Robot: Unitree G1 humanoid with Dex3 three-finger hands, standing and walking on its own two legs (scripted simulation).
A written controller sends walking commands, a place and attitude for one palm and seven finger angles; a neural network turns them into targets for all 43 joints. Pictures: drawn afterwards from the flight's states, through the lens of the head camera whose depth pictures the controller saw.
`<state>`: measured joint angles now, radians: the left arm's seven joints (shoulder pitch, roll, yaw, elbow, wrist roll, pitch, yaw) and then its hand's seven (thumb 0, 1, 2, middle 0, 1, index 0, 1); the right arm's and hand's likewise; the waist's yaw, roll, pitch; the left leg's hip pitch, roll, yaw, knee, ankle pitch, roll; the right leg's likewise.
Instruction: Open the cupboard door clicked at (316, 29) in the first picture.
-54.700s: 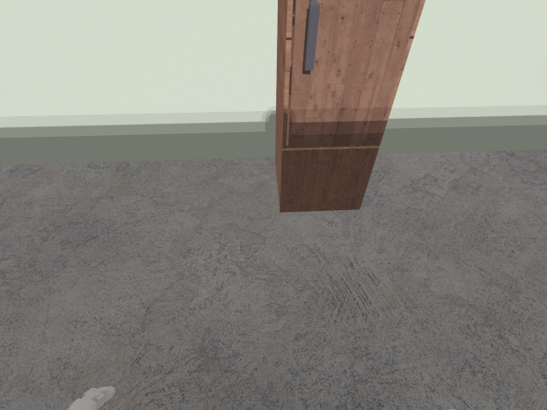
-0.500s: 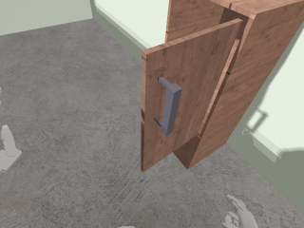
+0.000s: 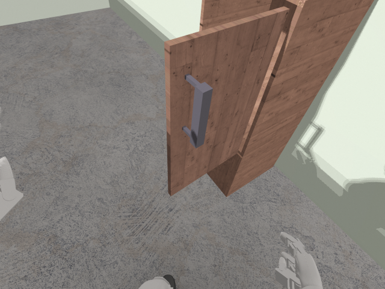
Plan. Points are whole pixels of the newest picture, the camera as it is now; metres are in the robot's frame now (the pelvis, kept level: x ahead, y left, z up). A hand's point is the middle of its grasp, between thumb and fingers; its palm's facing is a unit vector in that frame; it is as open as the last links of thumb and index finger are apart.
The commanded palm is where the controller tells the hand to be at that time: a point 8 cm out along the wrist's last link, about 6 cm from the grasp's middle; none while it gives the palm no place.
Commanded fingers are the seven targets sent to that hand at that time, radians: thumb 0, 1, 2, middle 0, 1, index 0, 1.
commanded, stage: step back with the hand held close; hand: left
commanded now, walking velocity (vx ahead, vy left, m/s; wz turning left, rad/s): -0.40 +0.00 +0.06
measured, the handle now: (193, 112) +0.48 +0.04 +0.10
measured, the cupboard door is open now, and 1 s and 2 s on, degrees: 93 93 93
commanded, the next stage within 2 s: stop stepping back and stand still in 0.16 s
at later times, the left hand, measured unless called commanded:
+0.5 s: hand out of the picture +0.10 +0.23 +0.18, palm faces +0.30 -0.79 -0.54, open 7.4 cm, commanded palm +0.05 +0.28 +0.19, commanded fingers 0.00 0.90 0.90 -0.20 -0.30 -0.20 -0.30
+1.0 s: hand out of the picture +0.07 +0.26 +0.18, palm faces +0.42 -0.76 -0.49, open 7.4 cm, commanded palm +0.01 +0.30 +0.19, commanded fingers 0.00 0.90 0.90 -0.20 -0.30 -0.20 -0.30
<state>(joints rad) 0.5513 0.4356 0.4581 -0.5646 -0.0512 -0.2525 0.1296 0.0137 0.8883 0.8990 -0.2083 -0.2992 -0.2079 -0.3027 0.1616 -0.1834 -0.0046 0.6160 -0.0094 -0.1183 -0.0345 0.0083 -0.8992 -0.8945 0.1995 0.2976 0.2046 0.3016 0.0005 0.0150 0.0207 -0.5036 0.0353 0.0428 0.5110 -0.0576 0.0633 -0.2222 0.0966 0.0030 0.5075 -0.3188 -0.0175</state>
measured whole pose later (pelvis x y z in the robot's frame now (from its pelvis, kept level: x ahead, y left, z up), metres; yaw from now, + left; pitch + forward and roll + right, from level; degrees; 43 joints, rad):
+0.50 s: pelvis -0.10 -0.01 +0.01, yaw -1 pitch +1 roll +0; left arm 0.68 0.49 0.46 -0.63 -0.05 -0.20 0.13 0.02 0.89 0.90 -0.21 -0.30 -0.21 -0.30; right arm 0.22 -0.15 0.02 0.59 0.01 -0.12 -0.04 0.01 -0.90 -0.89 0.20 0.30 0.20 0.30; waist -0.02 -0.06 0.01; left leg -0.33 0.01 0.02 0.49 -0.18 0.01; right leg -0.22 0.05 -0.02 0.47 -0.29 0.01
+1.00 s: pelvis -0.13 +0.00 +0.01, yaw +1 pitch -1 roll +0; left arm 0.57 0.44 0.44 -0.48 -0.01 -0.22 0.15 0.01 0.89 0.90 -0.21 -0.30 -0.21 -0.30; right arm 0.25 -0.20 -0.01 0.62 0.00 -0.14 -0.06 0.01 -0.90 -0.90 0.20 0.30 0.20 0.30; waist -0.02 -0.03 0.01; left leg -0.23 0.01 0.03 0.53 -0.27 0.01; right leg -0.23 0.03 -0.04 0.51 -0.25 -0.03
